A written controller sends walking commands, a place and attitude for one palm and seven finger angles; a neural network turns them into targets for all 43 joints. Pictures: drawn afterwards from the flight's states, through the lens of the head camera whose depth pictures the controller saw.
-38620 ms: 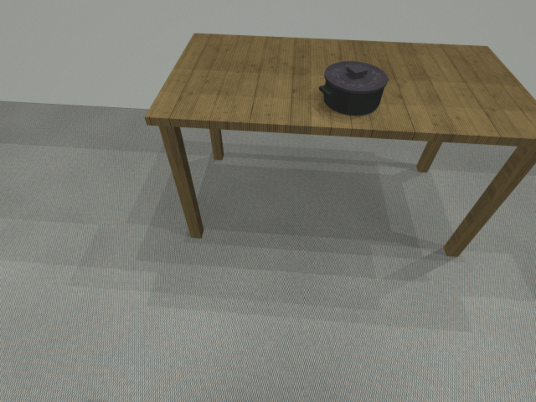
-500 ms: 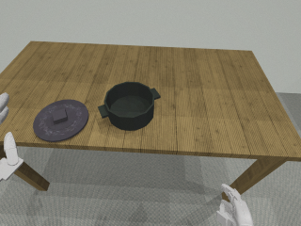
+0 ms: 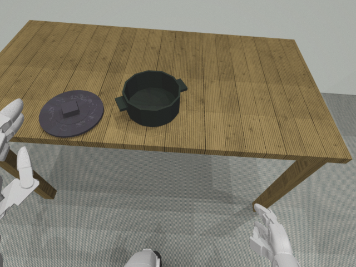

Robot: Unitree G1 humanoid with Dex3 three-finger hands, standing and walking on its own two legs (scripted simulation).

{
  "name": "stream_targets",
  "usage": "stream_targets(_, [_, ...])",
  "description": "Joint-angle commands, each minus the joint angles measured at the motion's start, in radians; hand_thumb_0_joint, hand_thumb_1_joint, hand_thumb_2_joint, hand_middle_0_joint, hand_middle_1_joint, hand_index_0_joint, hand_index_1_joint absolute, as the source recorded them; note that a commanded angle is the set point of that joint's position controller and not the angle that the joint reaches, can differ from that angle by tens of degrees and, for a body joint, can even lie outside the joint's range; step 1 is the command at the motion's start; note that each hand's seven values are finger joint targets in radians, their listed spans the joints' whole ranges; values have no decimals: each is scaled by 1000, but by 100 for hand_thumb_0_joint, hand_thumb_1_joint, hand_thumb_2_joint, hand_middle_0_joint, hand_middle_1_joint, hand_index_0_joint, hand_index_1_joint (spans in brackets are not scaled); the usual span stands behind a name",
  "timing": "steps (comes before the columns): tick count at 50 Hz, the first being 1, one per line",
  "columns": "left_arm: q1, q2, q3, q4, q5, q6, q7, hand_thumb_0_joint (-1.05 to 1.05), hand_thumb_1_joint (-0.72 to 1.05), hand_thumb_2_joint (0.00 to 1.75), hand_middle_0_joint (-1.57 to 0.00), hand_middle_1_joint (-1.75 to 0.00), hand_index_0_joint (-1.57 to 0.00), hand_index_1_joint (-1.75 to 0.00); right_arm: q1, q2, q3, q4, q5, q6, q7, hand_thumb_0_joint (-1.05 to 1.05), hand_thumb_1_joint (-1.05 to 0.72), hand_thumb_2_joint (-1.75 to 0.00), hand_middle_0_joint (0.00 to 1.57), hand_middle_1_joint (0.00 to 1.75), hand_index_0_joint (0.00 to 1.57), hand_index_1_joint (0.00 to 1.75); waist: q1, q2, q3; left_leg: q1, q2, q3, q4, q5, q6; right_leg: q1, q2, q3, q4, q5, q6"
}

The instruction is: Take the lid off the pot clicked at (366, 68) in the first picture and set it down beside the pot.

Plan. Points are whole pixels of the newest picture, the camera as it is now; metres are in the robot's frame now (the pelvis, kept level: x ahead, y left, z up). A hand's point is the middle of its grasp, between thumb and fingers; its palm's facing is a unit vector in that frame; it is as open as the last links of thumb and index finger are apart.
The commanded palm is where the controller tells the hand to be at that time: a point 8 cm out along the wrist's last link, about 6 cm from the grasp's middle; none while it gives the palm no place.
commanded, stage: step back with the hand held close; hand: left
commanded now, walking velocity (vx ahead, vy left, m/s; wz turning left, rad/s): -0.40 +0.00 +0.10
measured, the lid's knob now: (70, 108) +0.54 +0.38 -0.06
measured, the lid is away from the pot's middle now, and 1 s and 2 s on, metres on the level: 0.26 0.26 0.26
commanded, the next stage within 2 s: stop stepping back and stand still in 0.26 s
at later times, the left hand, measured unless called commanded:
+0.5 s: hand out of the picture +0.08 +0.23 +0.15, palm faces +0.26 -0.87 -0.42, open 7.4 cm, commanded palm +0.01 +0.28 +0.19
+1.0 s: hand out of the picture -0.02 +0.23 +0.18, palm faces +0.28 -0.84 -0.46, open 7.4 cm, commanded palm -0.07 +0.29 +0.19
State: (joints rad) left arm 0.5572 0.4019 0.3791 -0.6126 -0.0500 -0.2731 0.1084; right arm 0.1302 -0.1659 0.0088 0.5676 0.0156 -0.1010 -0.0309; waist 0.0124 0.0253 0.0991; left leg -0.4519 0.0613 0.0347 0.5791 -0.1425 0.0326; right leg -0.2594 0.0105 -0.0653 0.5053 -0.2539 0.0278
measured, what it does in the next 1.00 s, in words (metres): walks backwards: left foot, then right foot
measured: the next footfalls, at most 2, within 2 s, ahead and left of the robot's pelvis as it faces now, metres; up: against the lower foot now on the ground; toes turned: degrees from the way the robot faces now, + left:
left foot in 0.26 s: +0.04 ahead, +0.12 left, +0.00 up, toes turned +2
right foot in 0.52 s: -0.08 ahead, -0.15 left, +0.00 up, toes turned -3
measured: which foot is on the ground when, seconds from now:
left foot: down 0.00-0.10, up 0.12-0.24, down 0.26-0.56, up 0.58-0.70, down 0.72-1.00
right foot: down 0.00-0.26, up 0.28-0.50, down 0.52-0.74, up 0.76-1.00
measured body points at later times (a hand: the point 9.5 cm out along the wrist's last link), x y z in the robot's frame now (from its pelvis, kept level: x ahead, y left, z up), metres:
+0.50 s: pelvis -0.12 +0.00 -0.01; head -0.08 +0.04 +0.44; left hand +0.06 +0.28 +0.18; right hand +0.06 -0.21 -0.07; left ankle +0.00 +0.12 -0.73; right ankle -0.11 -0.15 -0.72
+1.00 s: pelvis -0.20 +0.01 -0.01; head -0.21 +0.05 +0.44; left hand -0.05 +0.28 +0.20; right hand -0.08 -0.22 -0.08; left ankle -0.17 +0.10 -0.73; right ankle -0.22 -0.10 -0.72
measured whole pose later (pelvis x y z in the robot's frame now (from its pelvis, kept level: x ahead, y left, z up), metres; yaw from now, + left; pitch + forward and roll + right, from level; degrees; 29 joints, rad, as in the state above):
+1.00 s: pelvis -0.20 +0.01 -0.01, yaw -1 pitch +0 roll -3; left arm 0.71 0.45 0.39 -0.74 -0.02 -0.23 0.13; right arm 0.32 -0.16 0.02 0.61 0.02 -0.14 -0.01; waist -0.03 -0.04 -0.03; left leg -0.38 0.02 0.04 0.70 -0.32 0.05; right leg -0.29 0.01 -0.08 0.67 -0.38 -0.02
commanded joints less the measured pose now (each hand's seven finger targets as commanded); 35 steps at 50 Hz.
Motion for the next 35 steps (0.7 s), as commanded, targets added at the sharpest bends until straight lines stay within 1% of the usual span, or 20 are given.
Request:
stream_targets(1, [148, 174, 151, -238, -33, -53, 9, 0, 90, 90, -20, -30, -20, -30, -38, -154, -75, -177, 13, -11, -11, 0, -90, -90, 20, 30, 20, 30, -10, 5, -303, 144, 103, -113, -59, -19, 10, 41, -124, 78, -48, 137, -53])
stream_targets(3, [139, 199, 161, -257, -40, -66, 17, 0, 90, 90, -20, -30, -20, -30, -36, -134, -74, -182, 16, -1, -14, 0, -90, -90, 20, 30, 20, 30, -29, -87, -239, 89, 29, -71, 58, -262, -18, -63, -238, 193, -142, 48, -107])
stream_targets(5, [113, 200, 147, -258, -44, -56, 37, 0, 90, 90, -20, -30, -20, -30, -8, -127, -82, -151, 15, 15, -14, 0, -90, -90, 20, 30, 20, 30, -41, -173, -223, 161, -33, -49, 314, -274, -45, -209, -379, 293, -257, -62, -183])
stream_targets(6, [106, 198, 153, -244, -37, -47, 43, 0, 90, 90, -20, -30, -20, -30, -23, -120, -85, -143, 9, 18, -16, 0, -90, -90, 20, 30, 20, 30, -38, -166, -210, 147, -39, -61, 399, -288, -41, -220, -391, 279, -249, 7, -193])
stream_targets(10, [42, 161, 119, -182, -22, -50, 48, 0, 90, 90, -20, -30, -20, -30, -31, -113, -52, -126, 8, 1, -31, 0, -90, -90, 20, 30, 20, 30, -57, -122, -96, 129, -7, -93, 64, -231, -30, -176, -268, 125, -87, 164, -116])
stream_targets(11, [31, 154, 114, -163, -21, -59, 54, 0, 90, 90, -20, -30, -20, -30, -29, -126, -54, -128, 13, -7, -40, 0, -90, -90, 20, 30, 20, 30, -57, -43, -69, 122, 22, -103, -112, -179, -15, -153, -208, 95, 0, 140, -77])
stream_targets(13, [-16, 151, 113, -203, -15, -80, 57, 0, 90, 90, -20, -30, -20, -30, -24, -152, -73, -141, 3, -39, -44, 0, -90, -90, 20, 30, 20, 30, -47, 260, -61, 41, 246, -352, -269, 176, 87, -147, -41, 67, 313, -137, -21])
stream_targets(14, [-18, 168, 120, -189, -11, -83, 55, 0, 90, 90, -20, -30, -20, -30, -27, -145, -85, -125, -5, -48, -40, 0, -90, -90, 20, 30, 20, 30, -42, 239, -89, 93, 303, -371, -250, 375, 120, -202, -24, 108, 450, -279, -18])
stream_targets(17, [19, 143, 119, -271, -34, -80, 37, 0, 90, 90, -20, -30, -20, -30, 1, -138, -84, -104, -22, -84, -15, 0, -90, -90, 20, 30, 20, 30, -25, 207, -211, 101, 278, -305, -205, 316, 135, -145, -30, 151, 505, -289, -10])
stream_targets(18, [-209, -97, -240, 667, 101, 177, -66, 0, 90, 90, -20, -30, -20, -30, -2, -241, -115, 128, -60, -35, 37, 0, -90, -90, 20, 30, 20, 30, -116, 182, -129, 116, 219, -381, -12, 797, 129, -349, -41, 172, 585, -252, 17])
stream_targets(19, [-161, 89, 65, -498, -52, 10, 11, 0, 90, 90, -20, -30, -20, -30, -21, -123, -106, -168, -4, -66, 21, 0, -90, -90, 20, 30, 20, 30, 9, 115, -315, 291, 252, -210, -161, 568, 84, -136, 27, 121, 490, -298, 32])
stream_targets(20, [-12, 222, 176, -469, -30, -48, 34, 0, 90, 90, -20, -30, -20, -30, -8, -184, -109, -125, -8, -89, 9, 0, -90, -90, 20, 30, 20, 30, -18, 256, -310, 261, 225, -178, -139, 297, 85, -145, -36, 112, 357, -232, 1])
stream_targets(21, [133, 186, 150, -431, -23, -51, 29, 0, 90, 90, -20, -30, -20, -30, 28, -150, -117, -148, 8, -93, 17, 0, -90, -90, 20, 30, 20, 30, -5, 169, -356, 272, 169, -187, -133, 92, 60, -110, -10, 48, 270, -220, -10])
stream_targets(22, [219, 200, 167, -454, -34, -23, 32, 0, 90, 90, -20, -30, -20, -30, 14, -149, -101, -170, 12, -83, 33, 0, -90, -90, 20, 30, 20, 30, -17, 233, -343, 238, 150, -189, -170, -50, 50, -60, 3, 28, 180, -166, -7])
stream_targets(25, [239, 237, 203, -476, -15, -5, 43, 0, 90, 90, -20, -30, -20, -30, 10, -139, -65, -165, 4, -54, 23, 0, -90, -90, 20, 30, 20, 30, -27, 154, -285, 0, 65, -119, -82, -447, 5, 154, -17, -11, -29, -43, -23])
stream_targets(27, [153, 244, 205, -392, -14, -9, 48, 0, 90, 90, -20, -30, -20, -30, 19, -124, -67, -162, 10, -36, 10, 0, -90, -90, 20, 30, 20, 30, -51, -87, -249, 0, -45, 12, 271, -417, -32, 34, -177, 144, -155, -148, -104])
stream_targets(28, [91, 242, 208, -323, -28, -4, 50, 0, 90, 90, -20, -30, -20, -30, 37, -131, -81, -151, 21, -36, 0, 0, -90, -90, 20, 30, 20, 30, -55, -216, -216, 57, -82, -3, 459, -382, -49, -185, -293, 324, -270, -436, -167])
stream_targets(29, [89, 229, 197, -251, -28, 8, 47, 0, 90, 90, -20, -30, -20, -30, 49, -157, -100, -141, 17, -21, -4, 0, -90, -90, 20, 30, 20, 30, -54, -267, -148, 109, -85, -37, 605, -311, -47, -345, -331, 388, -310, -477, -205])
stream_targets(32, [16, 166, 146, -37, -37, 43, 37, 0, 90, 90, -20, -30, -20, -30, 17, -132, -59, -130, 29, 26, -18, 0, -90, -90, 20, 30, 20, 30, -80, -221, -79, 223, -21, -54, 533, -266, -18, -538, -265, 136, -162, -385, -135])
stream_targets(35, [-104, 137, 97, 42, -22, 7, 39, 0, 90, 90, -20, -30, -20, -30, -3, -146, -39, -137, 46, -12, -41, 0, -90, -90, 20, 30, 20, 30, -60, -51, 20, 97, -15, -25, -58, -314, 11, -332, -140, 34, 77, -341, -81])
